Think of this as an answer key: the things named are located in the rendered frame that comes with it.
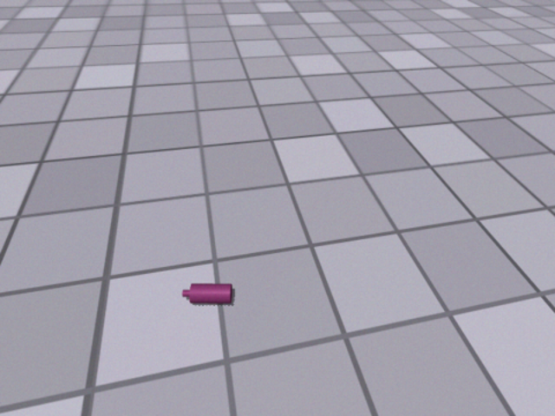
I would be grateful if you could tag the bottle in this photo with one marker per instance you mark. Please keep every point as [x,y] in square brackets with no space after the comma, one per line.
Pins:
[209,293]

